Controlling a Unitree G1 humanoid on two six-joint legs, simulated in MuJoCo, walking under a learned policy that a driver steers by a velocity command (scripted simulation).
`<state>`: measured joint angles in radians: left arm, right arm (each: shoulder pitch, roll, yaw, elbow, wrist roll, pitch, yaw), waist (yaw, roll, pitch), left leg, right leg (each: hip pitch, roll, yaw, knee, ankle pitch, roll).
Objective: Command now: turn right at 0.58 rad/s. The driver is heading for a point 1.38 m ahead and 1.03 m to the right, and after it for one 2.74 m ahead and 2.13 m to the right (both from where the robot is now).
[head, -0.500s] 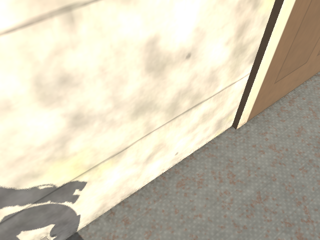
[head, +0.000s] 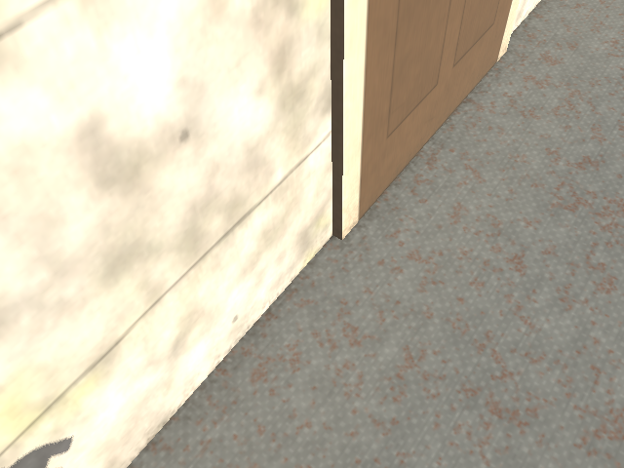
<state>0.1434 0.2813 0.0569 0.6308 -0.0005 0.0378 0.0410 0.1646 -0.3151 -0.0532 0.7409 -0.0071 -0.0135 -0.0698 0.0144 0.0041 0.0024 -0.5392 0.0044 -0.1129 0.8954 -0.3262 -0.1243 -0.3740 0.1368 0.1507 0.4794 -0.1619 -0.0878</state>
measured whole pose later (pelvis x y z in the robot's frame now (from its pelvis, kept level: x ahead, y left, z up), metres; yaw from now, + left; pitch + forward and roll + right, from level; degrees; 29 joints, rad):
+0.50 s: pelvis +0.00 +0.01 +0.00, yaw -18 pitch +1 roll +0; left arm 0.21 0.33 0.06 0.61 -0.01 0.06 -0.03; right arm 0.18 -0.31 -0.04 0.69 -0.01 0.01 -0.04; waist -0.02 -0.02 0.06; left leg -0.22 0.10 0.07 0.47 -0.27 -0.05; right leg -0.45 -0.03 0.00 0.81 -0.36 0.08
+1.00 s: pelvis +0.00 -0.03 +0.00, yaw -35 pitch +2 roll +1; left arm 0.17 0.31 0.06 0.59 -0.01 0.05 0.02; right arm 0.13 -0.29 -0.07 0.66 0.00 -0.02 -0.02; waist 0.02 -0.01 0.02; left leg -0.40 -0.04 -0.09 0.70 -0.36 -0.06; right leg -0.35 0.12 0.21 0.54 -0.21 -0.04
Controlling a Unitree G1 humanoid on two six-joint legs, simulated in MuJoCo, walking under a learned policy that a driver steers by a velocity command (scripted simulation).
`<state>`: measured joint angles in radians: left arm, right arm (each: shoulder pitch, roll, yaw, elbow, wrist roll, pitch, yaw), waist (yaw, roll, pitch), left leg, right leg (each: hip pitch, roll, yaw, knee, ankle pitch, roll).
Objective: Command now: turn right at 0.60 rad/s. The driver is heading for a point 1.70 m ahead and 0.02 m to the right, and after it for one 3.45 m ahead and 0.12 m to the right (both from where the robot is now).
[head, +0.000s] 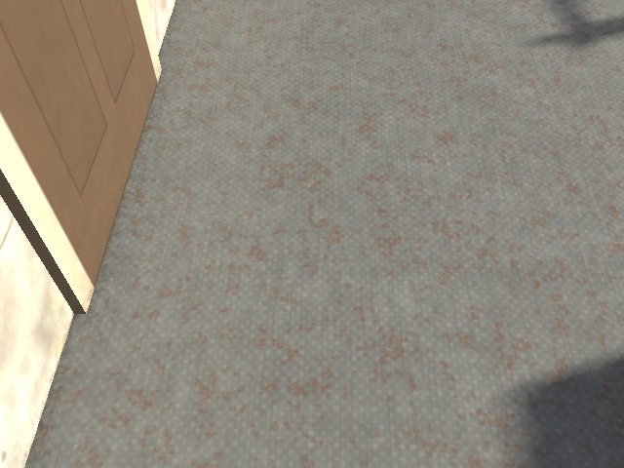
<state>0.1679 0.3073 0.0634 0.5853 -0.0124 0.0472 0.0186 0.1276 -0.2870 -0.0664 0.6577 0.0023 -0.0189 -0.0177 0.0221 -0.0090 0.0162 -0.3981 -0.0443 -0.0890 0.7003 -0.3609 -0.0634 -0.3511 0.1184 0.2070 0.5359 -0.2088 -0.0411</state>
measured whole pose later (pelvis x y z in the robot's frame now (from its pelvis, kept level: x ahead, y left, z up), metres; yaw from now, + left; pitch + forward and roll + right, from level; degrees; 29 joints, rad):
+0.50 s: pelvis +0.03 -0.02 +0.00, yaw -12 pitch +2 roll +0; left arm 0.21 0.25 0.04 0.63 -0.02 -0.03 -0.01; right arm 0.31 -0.29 -0.06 0.73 0.01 -0.02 0.01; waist -0.03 0.03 -0.02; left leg -0.29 0.06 0.03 0.69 -0.43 0.01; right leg -0.22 0.02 -0.03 0.50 -0.31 -0.04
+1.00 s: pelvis +0.28 -0.05 -0.02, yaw -14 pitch +2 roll +0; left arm 0.44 0.28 0.04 0.83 -0.02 -0.04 0.00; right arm 0.03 -0.27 -0.03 0.65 0.00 -0.09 0.04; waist 0.06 -0.01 0.07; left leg -0.52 -0.03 0.07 0.61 -0.13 0.08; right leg -0.10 0.03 0.09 1.00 -0.51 -0.02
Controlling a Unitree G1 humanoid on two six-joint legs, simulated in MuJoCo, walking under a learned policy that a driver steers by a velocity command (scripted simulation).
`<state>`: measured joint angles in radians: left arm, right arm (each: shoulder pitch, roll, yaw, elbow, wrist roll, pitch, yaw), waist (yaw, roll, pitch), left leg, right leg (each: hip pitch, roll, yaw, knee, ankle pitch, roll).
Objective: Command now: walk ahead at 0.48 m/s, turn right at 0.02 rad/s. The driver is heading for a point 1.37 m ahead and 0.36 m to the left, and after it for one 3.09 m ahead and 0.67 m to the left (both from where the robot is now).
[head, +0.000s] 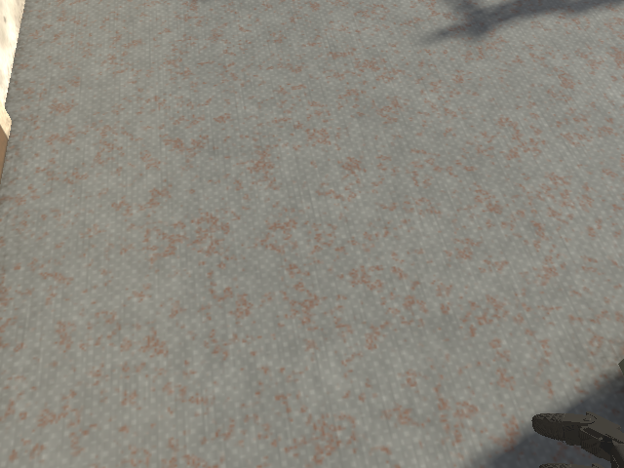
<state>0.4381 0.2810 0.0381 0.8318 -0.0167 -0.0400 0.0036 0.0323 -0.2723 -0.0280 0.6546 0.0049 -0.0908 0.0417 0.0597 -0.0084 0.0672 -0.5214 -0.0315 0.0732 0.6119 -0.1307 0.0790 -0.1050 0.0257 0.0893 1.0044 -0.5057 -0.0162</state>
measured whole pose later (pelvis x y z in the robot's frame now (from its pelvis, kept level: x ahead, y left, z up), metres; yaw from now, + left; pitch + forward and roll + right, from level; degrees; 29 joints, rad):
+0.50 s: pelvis +0.29 -0.04 +0.01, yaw +1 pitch +2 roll +1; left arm 0.06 0.26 0.03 0.67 -0.01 -0.09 -0.04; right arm 0.37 -0.31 -0.05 0.85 0.01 -0.04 0.00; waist -0.07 0.00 0.04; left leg -0.06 0.00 0.01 0.62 -0.48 0.02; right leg -0.49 -0.01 -0.03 0.55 -0.10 -0.05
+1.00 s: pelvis +0.57 -0.01 +0.01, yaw +8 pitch +2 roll -2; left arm 0.34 0.30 0.06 0.86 -0.01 -0.05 0.01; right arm 0.07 -0.26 -0.03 0.68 0.02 -0.05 0.06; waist 0.06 0.03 0.02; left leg -0.54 0.02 0.03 0.56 -0.07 0.09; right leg 0.11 0.00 -0.16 0.31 -0.43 0.01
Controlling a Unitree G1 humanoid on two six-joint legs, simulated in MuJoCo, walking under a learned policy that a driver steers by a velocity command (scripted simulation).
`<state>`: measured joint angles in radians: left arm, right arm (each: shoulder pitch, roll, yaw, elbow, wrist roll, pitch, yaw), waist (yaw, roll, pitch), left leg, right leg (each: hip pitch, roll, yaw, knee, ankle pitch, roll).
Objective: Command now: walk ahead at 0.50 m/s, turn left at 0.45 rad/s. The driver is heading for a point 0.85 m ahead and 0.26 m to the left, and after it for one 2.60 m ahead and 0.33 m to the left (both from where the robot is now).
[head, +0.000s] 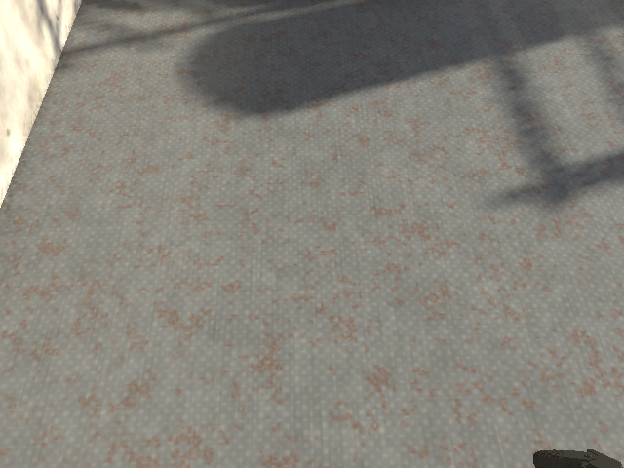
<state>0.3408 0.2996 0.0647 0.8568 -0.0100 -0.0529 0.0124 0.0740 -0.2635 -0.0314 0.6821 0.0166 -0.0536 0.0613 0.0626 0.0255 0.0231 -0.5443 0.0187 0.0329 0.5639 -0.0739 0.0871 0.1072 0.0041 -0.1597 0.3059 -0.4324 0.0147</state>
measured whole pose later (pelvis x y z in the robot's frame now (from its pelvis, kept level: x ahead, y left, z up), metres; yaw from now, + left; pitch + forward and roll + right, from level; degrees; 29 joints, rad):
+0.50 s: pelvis +0.29 +0.02 +0.01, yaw +17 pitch +2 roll +0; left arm 0.02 0.28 0.03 0.67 0.00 -0.12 -0.02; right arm 0.40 -0.30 -0.07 0.74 0.02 -0.02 -0.02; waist -0.09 -0.03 0.00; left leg -0.06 -0.13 -0.24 0.48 -0.43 0.07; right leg -0.46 0.02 0.08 0.44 -0.02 0.00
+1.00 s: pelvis +0.52 +0.13 +0.00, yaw +35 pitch +2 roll -2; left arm 0.34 0.32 0.08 0.85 -0.03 -0.07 0.00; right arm 0.07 -0.28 -0.05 0.57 0.01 -0.01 0.05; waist 0.09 0.02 0.05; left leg -0.56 0.04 0.03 0.61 -0.12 0.07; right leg 0.10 -0.04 -0.22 0.32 -0.42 0.05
